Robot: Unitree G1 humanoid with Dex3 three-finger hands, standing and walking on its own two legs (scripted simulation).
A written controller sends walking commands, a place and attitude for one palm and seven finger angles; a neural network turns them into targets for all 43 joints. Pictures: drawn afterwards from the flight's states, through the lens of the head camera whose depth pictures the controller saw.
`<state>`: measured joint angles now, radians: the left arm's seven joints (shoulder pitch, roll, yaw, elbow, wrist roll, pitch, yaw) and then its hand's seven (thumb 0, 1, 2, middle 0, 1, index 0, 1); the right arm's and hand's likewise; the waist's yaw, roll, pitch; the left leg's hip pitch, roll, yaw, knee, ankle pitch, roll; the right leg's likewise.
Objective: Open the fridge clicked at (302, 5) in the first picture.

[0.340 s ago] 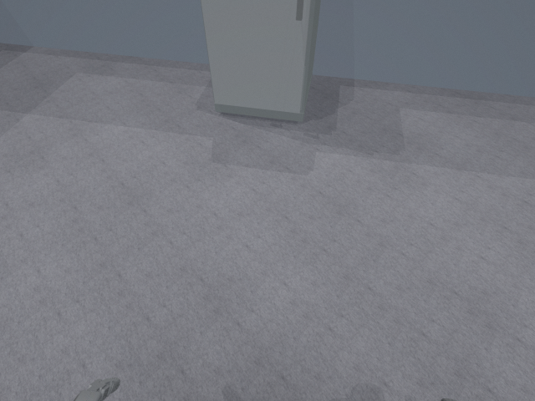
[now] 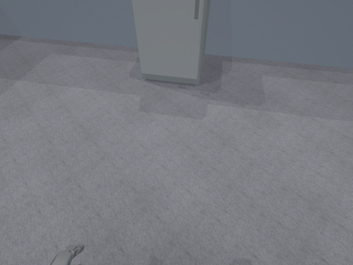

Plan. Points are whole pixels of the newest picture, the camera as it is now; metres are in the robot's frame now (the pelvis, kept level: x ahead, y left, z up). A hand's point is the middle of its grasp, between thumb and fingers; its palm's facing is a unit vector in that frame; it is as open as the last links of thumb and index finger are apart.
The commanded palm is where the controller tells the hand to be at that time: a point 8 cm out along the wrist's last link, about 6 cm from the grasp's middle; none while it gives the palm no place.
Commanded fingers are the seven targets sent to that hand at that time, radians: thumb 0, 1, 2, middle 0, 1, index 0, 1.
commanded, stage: stand and wait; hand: right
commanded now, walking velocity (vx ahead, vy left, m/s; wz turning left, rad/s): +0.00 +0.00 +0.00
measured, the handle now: out of the picture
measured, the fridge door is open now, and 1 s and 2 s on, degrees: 0 0 0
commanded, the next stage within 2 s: look at it before walking up in 0.74 s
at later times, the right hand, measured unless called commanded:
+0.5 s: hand out of the picture +0.06 -0.23 -0.15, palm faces -0.03 +0.94 -0.34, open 7.4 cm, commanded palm none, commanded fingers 0.00 -0.90 -0.90 0.20 0.30 0.20 0.30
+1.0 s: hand out of the picture +0.05 -0.23 -0.15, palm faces -0.05 +0.95 -0.32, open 7.4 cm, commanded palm none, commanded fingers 0.00 -0.90 -0.90 0.20 0.30 0.20 0.30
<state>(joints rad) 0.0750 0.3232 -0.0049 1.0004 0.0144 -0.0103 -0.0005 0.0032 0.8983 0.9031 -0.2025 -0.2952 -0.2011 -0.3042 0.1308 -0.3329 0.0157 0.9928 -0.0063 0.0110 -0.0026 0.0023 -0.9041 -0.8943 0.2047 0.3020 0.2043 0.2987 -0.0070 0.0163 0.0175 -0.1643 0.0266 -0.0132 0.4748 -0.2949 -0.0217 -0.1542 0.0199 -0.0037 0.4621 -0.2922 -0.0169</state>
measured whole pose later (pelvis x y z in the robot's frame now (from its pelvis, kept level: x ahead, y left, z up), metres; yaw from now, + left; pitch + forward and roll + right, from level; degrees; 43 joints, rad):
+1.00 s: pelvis -0.03 +0.01 +0.01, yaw +1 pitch -2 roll +0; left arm 0.12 0.33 -0.01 1.12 0.01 -0.01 -0.01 0.00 0.90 0.90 -0.20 -0.29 -0.20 -0.30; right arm 0.14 -0.34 0.02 1.08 -0.01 0.00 0.00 0.00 -0.90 -0.89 0.20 0.30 0.20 0.30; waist 0.00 0.01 0.03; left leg -0.16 0.00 -0.02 0.39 -0.21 0.00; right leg -0.14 -0.01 -0.01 0.38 -0.21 0.01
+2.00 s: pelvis +0.14 -0.01 -0.01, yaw +8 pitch +0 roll +3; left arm 0.51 0.11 0.00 1.18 0.02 -0.08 0.04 0.00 0.90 0.90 -0.20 -0.29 -0.20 -0.30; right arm 0.22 -0.20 -0.04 1.06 -0.02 0.02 0.03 0.01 -0.91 -0.89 0.20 0.30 0.20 0.30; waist 0.03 0.02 0.08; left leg -0.58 0.04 0.11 0.99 -0.30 0.04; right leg 0.14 -0.04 -0.16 0.30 -0.45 -0.02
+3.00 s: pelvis +0.60 +0.04 -0.01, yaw +19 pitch +0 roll -1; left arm 0.47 0.11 0.04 1.18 0.03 -0.07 0.01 0.00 0.91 0.90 -0.20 -0.29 -0.20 -0.30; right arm 0.12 -0.17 -0.06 1.02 -0.03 0.00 0.03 0.00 -0.91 -0.90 0.20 0.30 0.19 0.30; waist 0.06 0.00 0.07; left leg -0.52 0.09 0.13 0.68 -0.19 0.02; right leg 0.07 -0.08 -0.31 0.33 -0.38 0.04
